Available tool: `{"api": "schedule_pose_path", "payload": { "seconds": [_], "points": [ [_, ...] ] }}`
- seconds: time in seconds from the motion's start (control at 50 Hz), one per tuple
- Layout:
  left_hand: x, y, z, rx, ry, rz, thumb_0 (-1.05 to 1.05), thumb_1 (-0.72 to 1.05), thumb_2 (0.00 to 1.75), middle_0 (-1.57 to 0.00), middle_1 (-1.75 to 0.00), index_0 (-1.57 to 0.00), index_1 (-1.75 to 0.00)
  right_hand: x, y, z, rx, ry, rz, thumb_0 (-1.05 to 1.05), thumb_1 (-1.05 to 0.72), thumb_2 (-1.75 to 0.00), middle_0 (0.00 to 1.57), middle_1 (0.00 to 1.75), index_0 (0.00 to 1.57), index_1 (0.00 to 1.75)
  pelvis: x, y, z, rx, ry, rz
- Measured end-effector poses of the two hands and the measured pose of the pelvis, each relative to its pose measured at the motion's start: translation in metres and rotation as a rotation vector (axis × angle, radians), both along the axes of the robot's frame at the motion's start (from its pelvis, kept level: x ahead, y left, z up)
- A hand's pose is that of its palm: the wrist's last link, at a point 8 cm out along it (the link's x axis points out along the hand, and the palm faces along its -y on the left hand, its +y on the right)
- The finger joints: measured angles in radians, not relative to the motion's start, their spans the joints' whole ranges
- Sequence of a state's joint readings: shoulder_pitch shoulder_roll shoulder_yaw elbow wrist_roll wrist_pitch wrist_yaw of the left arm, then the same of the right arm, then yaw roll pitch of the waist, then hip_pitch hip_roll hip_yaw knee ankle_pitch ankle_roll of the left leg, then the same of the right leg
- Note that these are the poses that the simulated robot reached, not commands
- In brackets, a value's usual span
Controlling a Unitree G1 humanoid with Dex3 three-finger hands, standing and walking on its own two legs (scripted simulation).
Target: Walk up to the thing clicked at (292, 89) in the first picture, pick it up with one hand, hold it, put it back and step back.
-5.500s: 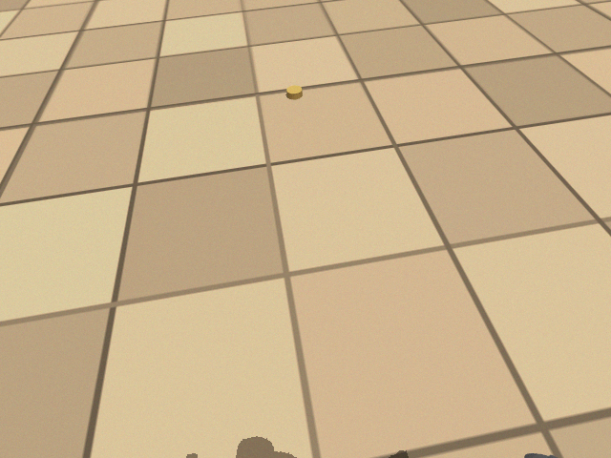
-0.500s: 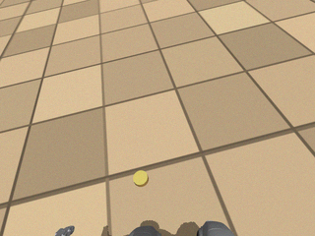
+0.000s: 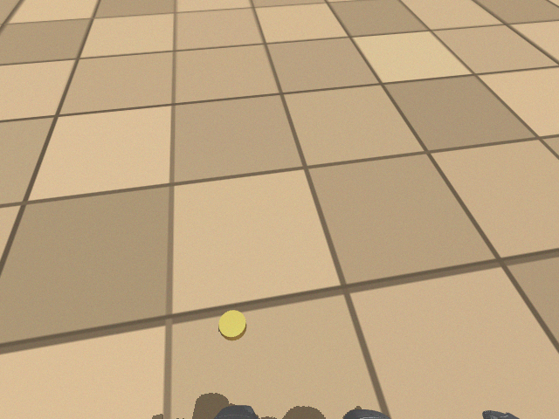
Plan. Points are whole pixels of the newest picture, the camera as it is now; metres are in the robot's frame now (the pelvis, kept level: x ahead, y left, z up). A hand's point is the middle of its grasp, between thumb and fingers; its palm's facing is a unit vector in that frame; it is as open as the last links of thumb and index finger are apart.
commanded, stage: walk up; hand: left
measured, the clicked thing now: (232, 325) +0.49 +0.20 -0.74
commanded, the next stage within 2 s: stand in 1.22 s
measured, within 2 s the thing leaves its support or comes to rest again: neither
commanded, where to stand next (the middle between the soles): +0.09 -0.02 m, yaw -2 degrees
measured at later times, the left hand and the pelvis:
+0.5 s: hand out of the picture +0.09 +0.25 -0.14, palm faces +0.01 -0.94 -0.34, open 7.4 cm; pelvis +0.02 -0.01 +0.02, yaw +1 degrees
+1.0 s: hand out of the picture +0.12 +0.25 -0.14, palm faces -0.01 -0.95 -0.32, open 7.4 cm; pelvis +0.03 +0.00 +0.02, yaw +0 degrees
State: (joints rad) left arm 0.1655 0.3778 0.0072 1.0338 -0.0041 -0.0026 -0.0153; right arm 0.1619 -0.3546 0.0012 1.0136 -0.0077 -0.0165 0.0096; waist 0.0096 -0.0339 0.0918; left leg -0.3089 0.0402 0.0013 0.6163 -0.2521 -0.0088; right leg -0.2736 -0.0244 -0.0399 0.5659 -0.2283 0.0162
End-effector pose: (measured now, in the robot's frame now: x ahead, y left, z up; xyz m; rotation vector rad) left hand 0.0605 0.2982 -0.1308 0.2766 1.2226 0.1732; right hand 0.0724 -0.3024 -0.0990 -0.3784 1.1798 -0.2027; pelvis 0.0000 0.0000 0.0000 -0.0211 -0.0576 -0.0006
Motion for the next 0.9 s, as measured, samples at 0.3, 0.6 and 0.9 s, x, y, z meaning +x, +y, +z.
{"api": "schedule_pose_path", "payload": {
  "seconds": [0.3,0.6,0.9],
  "points": [
    [-0.006,0.004,0.029,0.054,0.053,0.064,0.01,0.91,0.9,-0.2,-0.3,-0.2,-0.3,0.071,0.015,-0.003,0.086,-0.069,0.05,0.0,-0.9,-0.9,0.2,0.3,0.2,0.3,0.019,-0.004,0.014,0.014,0.01,0.011],
    [0.041,-0.01,0.03,0.024,0.003,0.015,0.01,0.91,0.9,-0.2,-0.3,-0.2,-0.3,0.037,-0.001,0.0,0.055,0.033,-0.03,0.0,-0.9,-0.9,0.2,0.3,0.2,0.3,0.028,-0.006,0.02,0.018,0.016,0.006],
    [0.056,-0.011,0.028,0.011,-0.006,-0.005,0.01,0.91,0.9,-0.2,-0.3,-0.2,-0.3,0.017,0.002,0.0,0.049,0.064,-0.065,0.0,-0.9,-0.9,0.2,0.3,0.2,0.3,0.031,-0.002,0.021,0.018,0.016,0.0]
  ]
}}
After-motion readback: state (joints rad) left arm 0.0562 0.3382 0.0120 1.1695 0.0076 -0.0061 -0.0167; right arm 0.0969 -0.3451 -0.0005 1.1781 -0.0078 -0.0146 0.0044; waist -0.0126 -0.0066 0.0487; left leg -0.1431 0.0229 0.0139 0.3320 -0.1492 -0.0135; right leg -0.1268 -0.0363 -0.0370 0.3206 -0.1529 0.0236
